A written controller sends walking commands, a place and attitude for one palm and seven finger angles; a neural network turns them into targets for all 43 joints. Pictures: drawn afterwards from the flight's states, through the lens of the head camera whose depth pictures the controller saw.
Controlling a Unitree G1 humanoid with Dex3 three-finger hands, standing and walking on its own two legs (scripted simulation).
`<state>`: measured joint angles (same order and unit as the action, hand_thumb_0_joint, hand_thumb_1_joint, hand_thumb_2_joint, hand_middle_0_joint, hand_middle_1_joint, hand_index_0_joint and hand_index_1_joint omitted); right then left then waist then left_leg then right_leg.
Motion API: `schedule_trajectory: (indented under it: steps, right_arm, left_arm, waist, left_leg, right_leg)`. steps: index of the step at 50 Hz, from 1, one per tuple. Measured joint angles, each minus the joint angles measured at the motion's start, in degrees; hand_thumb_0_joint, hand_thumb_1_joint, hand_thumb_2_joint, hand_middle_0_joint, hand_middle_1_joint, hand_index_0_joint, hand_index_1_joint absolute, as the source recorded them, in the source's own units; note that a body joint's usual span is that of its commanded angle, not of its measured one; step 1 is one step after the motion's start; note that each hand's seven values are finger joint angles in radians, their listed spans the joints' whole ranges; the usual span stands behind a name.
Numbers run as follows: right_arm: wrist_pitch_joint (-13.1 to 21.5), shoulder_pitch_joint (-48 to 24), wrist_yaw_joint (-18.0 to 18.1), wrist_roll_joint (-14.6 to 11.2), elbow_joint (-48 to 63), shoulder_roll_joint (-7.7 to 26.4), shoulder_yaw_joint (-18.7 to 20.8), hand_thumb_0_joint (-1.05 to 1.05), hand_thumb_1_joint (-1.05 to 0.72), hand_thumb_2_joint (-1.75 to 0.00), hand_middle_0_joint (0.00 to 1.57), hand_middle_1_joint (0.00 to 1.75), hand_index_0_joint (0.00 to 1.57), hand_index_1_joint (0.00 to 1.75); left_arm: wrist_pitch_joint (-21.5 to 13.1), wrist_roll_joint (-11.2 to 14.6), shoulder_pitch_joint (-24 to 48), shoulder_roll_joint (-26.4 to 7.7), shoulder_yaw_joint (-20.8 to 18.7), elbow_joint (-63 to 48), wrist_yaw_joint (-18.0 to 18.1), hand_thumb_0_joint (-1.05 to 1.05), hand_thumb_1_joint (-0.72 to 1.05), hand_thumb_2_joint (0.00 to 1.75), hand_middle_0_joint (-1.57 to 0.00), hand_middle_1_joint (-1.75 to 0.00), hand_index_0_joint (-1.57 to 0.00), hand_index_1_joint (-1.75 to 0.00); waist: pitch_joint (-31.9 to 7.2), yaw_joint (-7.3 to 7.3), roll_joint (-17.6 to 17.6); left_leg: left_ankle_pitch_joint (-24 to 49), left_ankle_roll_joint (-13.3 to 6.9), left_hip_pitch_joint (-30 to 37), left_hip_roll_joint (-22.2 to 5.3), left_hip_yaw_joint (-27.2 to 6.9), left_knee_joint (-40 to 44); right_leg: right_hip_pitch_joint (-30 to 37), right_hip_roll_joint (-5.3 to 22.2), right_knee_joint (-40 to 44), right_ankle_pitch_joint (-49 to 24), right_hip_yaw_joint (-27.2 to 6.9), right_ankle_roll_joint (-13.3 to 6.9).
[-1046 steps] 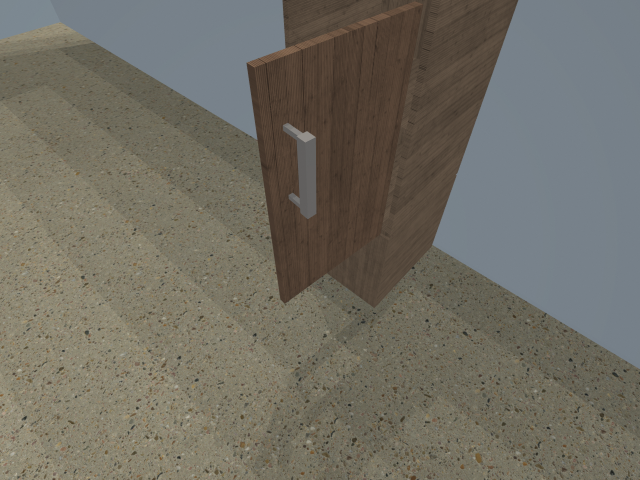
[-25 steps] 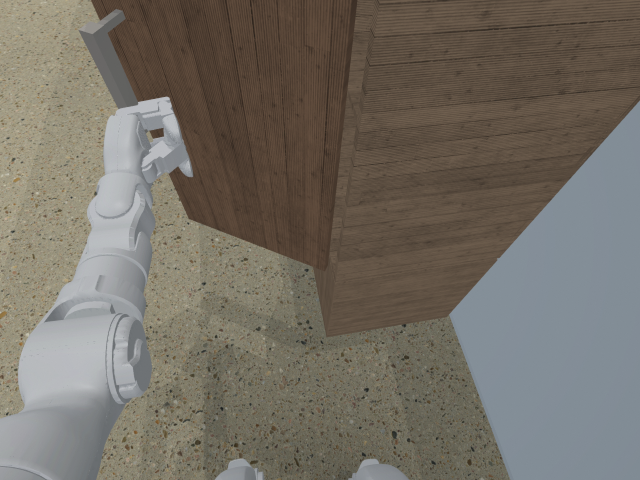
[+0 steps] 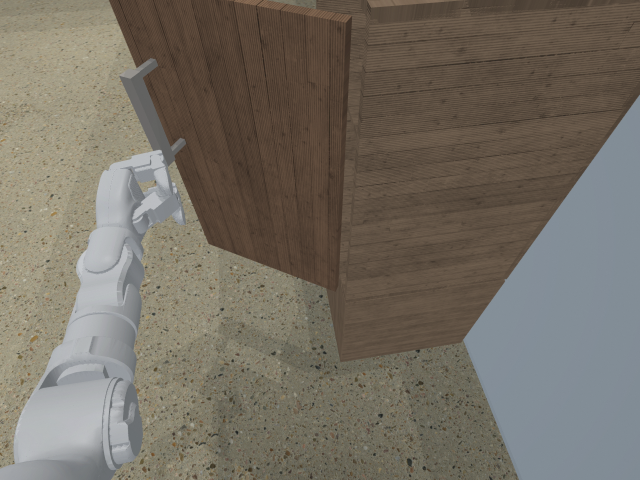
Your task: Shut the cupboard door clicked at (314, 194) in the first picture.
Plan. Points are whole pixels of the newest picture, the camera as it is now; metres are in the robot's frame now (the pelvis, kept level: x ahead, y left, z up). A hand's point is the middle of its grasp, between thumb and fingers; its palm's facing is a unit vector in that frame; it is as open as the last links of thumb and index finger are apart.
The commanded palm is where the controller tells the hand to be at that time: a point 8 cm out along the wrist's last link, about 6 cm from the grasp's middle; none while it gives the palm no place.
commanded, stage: draw the hand back to the body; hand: left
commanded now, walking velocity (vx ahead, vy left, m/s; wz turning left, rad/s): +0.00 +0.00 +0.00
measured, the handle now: (158, 115) +0.65 +0.23 +0.09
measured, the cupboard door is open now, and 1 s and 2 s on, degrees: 57 57 57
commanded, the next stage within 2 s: step back with the hand held close in 1.32 s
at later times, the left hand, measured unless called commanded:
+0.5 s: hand (63, 290) +0.30 +0.23 +0.15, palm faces +0.28 -0.93 -0.22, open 3.3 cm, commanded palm +0.25 +0.27 +0.17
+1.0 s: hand out of the picture +0.19 +0.28 +0.19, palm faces +0.49 -0.76 -0.43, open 6.5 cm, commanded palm +0.15 +0.31 +0.21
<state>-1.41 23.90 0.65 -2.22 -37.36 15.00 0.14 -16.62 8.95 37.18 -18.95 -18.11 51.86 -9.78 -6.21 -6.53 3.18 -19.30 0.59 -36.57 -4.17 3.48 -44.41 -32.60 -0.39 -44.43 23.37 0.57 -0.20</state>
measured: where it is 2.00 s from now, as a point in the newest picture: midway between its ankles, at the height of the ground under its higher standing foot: outside the picture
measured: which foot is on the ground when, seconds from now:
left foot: down 0.00-1.00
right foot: down 0.00-1.00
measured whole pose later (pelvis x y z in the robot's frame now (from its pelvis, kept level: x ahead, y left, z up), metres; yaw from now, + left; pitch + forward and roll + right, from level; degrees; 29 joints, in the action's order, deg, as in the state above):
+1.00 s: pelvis +0.02 +0.00 +0.04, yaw +2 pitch -4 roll +0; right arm 3.2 12.2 4.5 -0.9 -36.8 13.3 -1.0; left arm -4.0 4.1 -27.6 -19.8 -20.4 -19.2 5.6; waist -0.5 3.5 4.5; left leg -12.1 0.5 -6.9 -1.6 2.7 -22.9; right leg -2.0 1.3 -22.2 16.3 2.1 0.4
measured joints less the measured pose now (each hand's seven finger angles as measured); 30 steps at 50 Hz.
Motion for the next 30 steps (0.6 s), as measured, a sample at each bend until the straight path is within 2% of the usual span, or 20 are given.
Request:
schedule_trajectory:
  steps: [8, 13, 17, 21, 25, 30]
  right_arm:
    - [1.8, -2.7, 1.9, -1.3, -0.4, 0.0, -0.1, 0.01, -0.90, -0.90, 0.20, 0.30, 0.20, 0.30]
    - [3.5, -6.7, 2.7, -1.9, 0.6, 0.5, -0.6, 0.01, -0.90, -0.90, 0.20, 0.30, 0.20, 0.30]
    - [3.5, -10.9, 4.0, -1.4, 1.9, -0.1, -1.1, 0.01, -0.90, -0.90, 0.20, 0.30, 0.20, 0.30]
    - [3.3, -14.1, 4.7, -1.0, 2.9, -1.0, -1.9, 0.01, -0.90, -0.90, 0.20, 0.30, 0.20, 0.30]
    - [3.5, -15.6, 4.5, -0.4, 3.4, -1.8, -2.7, 0.01, -0.90, -0.90, 0.20, 0.30, 0.20, 0.30]
    - [3.6, -15.7, 4.0, 0.4, 3.4, -2.4, -3.3, 0.01, -0.90, -0.90, 0.20, 0.30, 0.20, 0.30]
  left_arm:
    - [3.3, 3.4, -12.3, 1.1, 3.2, -14.7, -2.1, 0.02, 0.90, 0.90, -1.30, -1.50, -1.30, -1.50]
    - [7.0, 5.2, -17.7, 1.9, 5.1, -22.2, -3.8, 0.02, 0.90, 0.90, -1.28, -1.47, -1.27, -1.47]
    - [9.2, -0.2, -24.3, 2.1, 8.1, -31.4, 4.1, 0.02, 0.90, 0.90, -1.22, -1.41, -1.21, -1.40]
    - [11.2, -3.2, -30.0, 2.8, 9.4, -38.5, 9.9, 0.02, 0.90, 0.90, -1.14, -1.31, -1.13, -1.31]
    - [12.7, -4.5, -35.3, 2.9, 9.2, -44.6, 12.8, 0.02, 0.90, 0.90, -1.04, -1.21, -1.03, -1.20]
    - [13.6, -5.1, -41.4, 2.1, 7.6, -51.5, 14.3, 0.02, 0.90, 0.90, -0.91, -1.06, -0.90, -1.06]
  waist:
    - [0.9, 2.70, 0.0]
    - [1.2, 4.67, 0.1]
    - [2.6, 5.81, -0.1]
    - [3.9, 7.01, -0.5]
    - [4.9, 8.11, -0.7]
    - [5.8, 9.14, -0.1]
  left_leg:
    - [1.3, -0.2, 6.8, 0.7, -0.5, 3.8]
    - [2.0, -0.5, 10.3, 1.5, -0.8, 5.6]
    - [3.6, -0.6, 14.9, 2.2, -0.5, 9.6]
    - [5.5, -0.8, 19.6, 2.7, -0.4, 14.1]
    - [6.9, -0.7, 23.5, 2.9, -0.5, 17.7]
    - [7.8, -0.7, 26.9, 3.1, -0.6, 20.6]
  right_leg:
    - [7.5, 0.4, 4.6, -1.4, 0.7, 0.2]
    - [11.2, 1.1, 6.4, -2.0, 1.1, 0.6]
    - [15.6, 1.7, 9.7, -3.3, 0.9, 0.9]
    - [20.1, 2.0, 14.1, -5.1, 1.0, 1.0]
    - [24.2, 2.1, 17.9, -6.6, 1.2, 1.0]
    - [27.8, 2.2, 21.1, -7.6, 1.4, 1.0]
